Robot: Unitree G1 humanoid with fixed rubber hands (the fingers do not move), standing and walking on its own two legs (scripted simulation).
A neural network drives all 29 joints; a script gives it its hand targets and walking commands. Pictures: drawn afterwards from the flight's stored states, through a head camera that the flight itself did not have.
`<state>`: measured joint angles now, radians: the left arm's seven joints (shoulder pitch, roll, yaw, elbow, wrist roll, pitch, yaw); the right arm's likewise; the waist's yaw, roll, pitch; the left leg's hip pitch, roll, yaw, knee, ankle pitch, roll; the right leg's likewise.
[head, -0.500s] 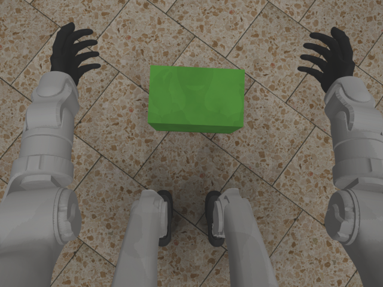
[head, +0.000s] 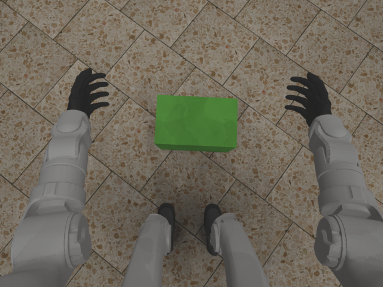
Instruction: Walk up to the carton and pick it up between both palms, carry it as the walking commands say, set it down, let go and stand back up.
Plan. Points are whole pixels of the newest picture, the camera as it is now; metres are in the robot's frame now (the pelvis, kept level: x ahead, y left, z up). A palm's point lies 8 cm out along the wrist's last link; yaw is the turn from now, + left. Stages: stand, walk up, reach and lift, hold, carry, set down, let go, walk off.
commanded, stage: let go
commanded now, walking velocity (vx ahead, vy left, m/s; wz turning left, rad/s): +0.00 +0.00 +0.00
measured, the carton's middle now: (195, 126) +0.51 -0.03 -0.57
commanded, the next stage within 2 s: stand in 1.08 s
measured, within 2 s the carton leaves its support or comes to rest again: neither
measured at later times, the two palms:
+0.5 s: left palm (31, 209) +0.28 +0.23 +0.01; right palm (362, 207) +0.27 -0.23 +0.01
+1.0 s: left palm (5, 262) +0.22 +0.24 +0.04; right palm (375, 256) +0.22 -0.22 +0.04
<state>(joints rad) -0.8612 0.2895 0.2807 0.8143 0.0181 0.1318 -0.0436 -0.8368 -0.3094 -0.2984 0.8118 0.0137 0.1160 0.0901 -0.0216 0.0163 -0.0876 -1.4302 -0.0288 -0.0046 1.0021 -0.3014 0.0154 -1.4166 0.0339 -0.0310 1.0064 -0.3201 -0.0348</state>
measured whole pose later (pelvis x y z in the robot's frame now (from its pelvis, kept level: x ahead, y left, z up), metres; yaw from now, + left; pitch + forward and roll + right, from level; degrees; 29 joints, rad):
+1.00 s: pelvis +0.06 +0.01 +0.10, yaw -1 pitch -7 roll +0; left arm 0.22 0.21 0.05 0.41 0.02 0.17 -0.07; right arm 0.21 -0.21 -0.05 0.41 -0.02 0.18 0.08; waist 0.00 0.00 0.14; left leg -0.07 -0.04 0.01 0.47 -0.27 0.04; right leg -0.06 0.03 0.01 0.47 -0.28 -0.02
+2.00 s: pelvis +0.08 +0.02 +0.11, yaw +0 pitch -2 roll +0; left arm 0.15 0.37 0.00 0.96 0.03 0.00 0.02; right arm 0.15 -0.37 -0.01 0.95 -0.02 -0.01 -0.02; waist 0.00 0.00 0.00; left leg -0.11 -0.05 -0.01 0.36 -0.23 0.04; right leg -0.09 0.02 0.01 0.35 -0.23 -0.01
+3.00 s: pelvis +0.07 +0.02 +0.11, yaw +0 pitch -2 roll +0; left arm 0.13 0.39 -0.01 1.06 0.02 -0.01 0.01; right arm 0.11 -0.39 0.00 1.05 -0.01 -0.02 -0.02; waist 0.01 -0.01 0.02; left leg -0.09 -0.06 -0.01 0.31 -0.18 0.05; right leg -0.08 0.01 0.00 0.31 -0.20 0.00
